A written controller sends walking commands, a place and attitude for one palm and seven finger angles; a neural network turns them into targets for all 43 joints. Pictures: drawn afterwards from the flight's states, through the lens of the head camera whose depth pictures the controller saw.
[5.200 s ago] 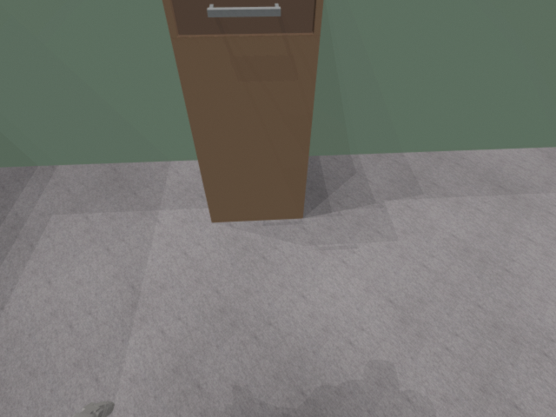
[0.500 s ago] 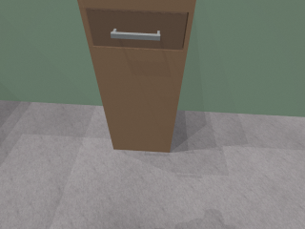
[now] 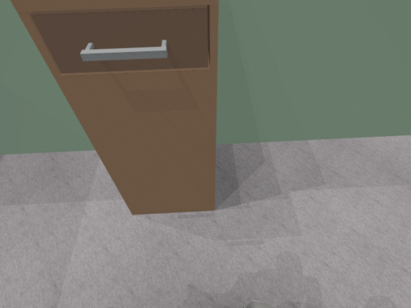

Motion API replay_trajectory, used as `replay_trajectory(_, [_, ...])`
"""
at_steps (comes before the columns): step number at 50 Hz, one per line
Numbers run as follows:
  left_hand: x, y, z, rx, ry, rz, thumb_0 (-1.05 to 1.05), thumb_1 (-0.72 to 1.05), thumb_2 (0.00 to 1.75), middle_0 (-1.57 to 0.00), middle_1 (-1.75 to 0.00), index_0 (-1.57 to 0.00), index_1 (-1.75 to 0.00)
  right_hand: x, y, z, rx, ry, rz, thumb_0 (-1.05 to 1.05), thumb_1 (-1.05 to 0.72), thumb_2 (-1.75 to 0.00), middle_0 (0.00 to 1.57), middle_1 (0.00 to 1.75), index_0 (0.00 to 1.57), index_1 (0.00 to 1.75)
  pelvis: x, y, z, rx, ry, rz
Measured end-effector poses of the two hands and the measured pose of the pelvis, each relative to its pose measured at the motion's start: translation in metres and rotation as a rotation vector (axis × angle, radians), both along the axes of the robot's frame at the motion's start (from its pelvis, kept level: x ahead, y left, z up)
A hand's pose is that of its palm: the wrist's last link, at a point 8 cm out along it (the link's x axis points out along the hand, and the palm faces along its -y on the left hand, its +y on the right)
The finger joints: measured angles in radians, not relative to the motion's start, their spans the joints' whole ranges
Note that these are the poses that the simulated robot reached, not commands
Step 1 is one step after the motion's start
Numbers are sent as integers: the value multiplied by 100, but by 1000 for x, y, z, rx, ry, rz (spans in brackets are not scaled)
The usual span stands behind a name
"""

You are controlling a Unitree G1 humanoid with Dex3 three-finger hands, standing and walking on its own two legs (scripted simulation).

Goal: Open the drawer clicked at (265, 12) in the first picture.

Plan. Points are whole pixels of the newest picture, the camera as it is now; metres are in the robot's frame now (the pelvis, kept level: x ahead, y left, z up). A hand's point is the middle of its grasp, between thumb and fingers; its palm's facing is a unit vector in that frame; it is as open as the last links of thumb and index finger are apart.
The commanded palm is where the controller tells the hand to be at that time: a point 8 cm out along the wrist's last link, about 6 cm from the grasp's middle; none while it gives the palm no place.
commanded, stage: take the last steps up to it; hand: left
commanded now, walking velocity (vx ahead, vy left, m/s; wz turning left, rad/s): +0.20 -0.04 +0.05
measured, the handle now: (126, 49) +0.63 +0.21 +0.18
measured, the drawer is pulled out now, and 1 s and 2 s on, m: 0.00 0.00 0.00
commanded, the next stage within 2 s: come to a stop and stand still in 0.14 s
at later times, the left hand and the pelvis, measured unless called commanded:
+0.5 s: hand out of the picture +0.12 +0.17 -0.16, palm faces +0.07 -0.99 -0.16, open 7.4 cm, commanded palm none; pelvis +0.12 +0.01 +0.02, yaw +0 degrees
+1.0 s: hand out of the picture +0.13 +0.13 -0.12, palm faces +0.08 -0.96 -0.28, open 7.4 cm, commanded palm none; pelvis +0.09 -0.06 +0.03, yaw +0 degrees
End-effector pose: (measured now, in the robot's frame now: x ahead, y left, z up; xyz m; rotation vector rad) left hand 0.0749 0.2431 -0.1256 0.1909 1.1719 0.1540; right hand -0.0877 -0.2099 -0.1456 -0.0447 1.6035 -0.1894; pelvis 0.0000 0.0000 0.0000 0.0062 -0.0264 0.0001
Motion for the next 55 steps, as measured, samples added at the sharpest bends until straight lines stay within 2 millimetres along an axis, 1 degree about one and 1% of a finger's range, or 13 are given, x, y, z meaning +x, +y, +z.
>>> replay_trajectory(2, [8, -8, 4, -4, -2, 14, 0, 91, 89, -20, -29, -20, -30, 32, -11, 2, -12, -40, 17, 1, -91, -90, 20, 30, 20, 30, 12, -4, 5, -7, -2, 2])
replay_trajectory(6, [12, -19, 8, -13, 48, 34, 0, 92, 89, -20, -29, -20, -30, 111, -27, 14, -48, -193, 55, 1, -91, -90, 19, 30, 19, 30, 37, -7, 16, -18, 7, 8])
replay_trajectory(10, [13, -22, 5, -39, 104, 48, 0, 93, 89, -20, -29, -20, -30, 185, -28, 28, -69, -329, 96, 1, -91, -90, 19, 30, 19, 30, 62, -6, 21, -27, 14, 10])
replay_trajectory(13, [14, -22, -4, -74, 139, 75, 1, 93, 89, -21, -29, -20, -30, 229, -23, 34, -84, -393, 135, 1, -92, -90, 19, 30, 19, 30, 82, -1, 19, -39, 9, 13])
replay_trajectory(16, [16, -21, -18, -105, 183, 104, 1, 92, 89, -20, -29, -20, -30, 262, -13, 34, -100, -430, 167, 1, -92, -90, 19, 30, 19, 30, 104, 6, 12, -52, -1, 12])
replay_trajectory(21, [25, -24, -17, -113, 252, 113, 1, 91, 89, -20, -29, -20, -30, 289, 2, 37, -105, -415, 172, 0, -93, -90, 19, 30, 19, 30, 123, 10, 17, -13, 2, 0])
replay_trajectory(27, [42, -21, -3, -60, 254, 93, 1, 91, 89, -20, -29, -20, -30, 294, -13, 35, -100, -390, 139, -1, -94, -90, 20, 30, 20, 30, 119, 0, 22, -13, 9, -13])
replay_trajectory(31, [57, -21, 4, -2, 204, 87, 1, 91, 89, -20, -29, -20, -30, 283, -36, 27, -89, -364, 127, 0, -93, -90, 20, 30, 20, 30, 113, -17, 20, -5, 9, -17])
replay_trajectory(36, [65, -36, 9, 73, 116, 63, 0, 91, 89, -20, -29, -20, -30, 266, -69, 5, -49, -352, 98, 0, -91, -90, 20, 30, 20, 30, 107, -46, 7, 30, 0, -21])
replay_trajectory(41, [60, -62, 25, 63, 100, 52, 1, 90, 89, -20, -29, -20, -30, 244, -89, 6, -23, -303, 88, 1, -91, -90, 19, 30, 19, 30, 103, -60, 18, 36, -4, -14])
replay_trajectory(45, [56, -74, 33, 48, 92, 64, 1, 90, 89, -21, -29, -20, -30, 225, -99, 13, -22, -264, 99, 1, -91, -90, 19, 30, 19, 30, 99, -65, 26, 53, 7, -6])
replay_trajectory(50, [43, -70, 36, 52, 93, 91, 1, 91, 89, -21, -29, -20, -30, 210, -103, 18, -36, -215, 125, 1, -91, -90, 19, 30, 19, 30, 92, -63, 30, 61, 19, 7])
replay_trajectory(55, [20, -54, 31, 43, 139, 107, 1, 90, 89, -21, -30, -20, -30, 211, -92, 24, -52, -230, 144, 1, -91, -90, 19, 30, 19, 30, 86, -52, 30, 55, 28, 6])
